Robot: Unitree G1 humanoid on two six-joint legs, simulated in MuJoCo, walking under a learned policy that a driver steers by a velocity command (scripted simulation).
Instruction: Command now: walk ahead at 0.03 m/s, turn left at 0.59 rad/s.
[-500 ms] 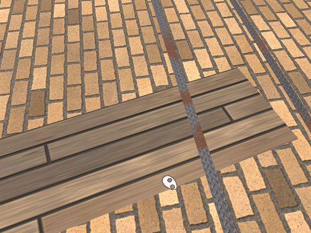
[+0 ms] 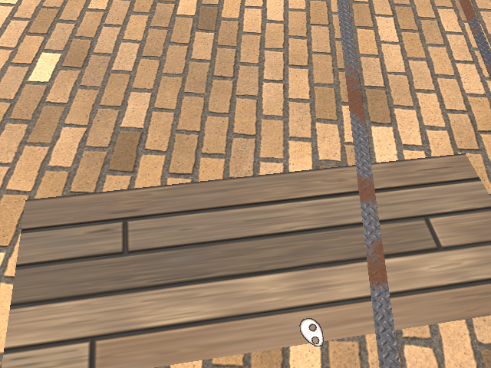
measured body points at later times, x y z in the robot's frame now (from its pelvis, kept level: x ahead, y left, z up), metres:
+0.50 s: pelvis +0.01 -0.02 +0.00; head +0.04 -0.02 +0.45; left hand +0.05 +0.28 -0.10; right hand +0.26 -0.23 -0.08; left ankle -0.02 +0.10 -0.72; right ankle +0.04 -0.16 -0.73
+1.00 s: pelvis +0.07 -0.02 +0.00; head +0.08 -0.04 +0.45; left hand +0.08 +0.28 -0.10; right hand +0.25 -0.26 -0.12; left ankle -0.02 +0.09 -0.70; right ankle +0.09 -0.11 -0.73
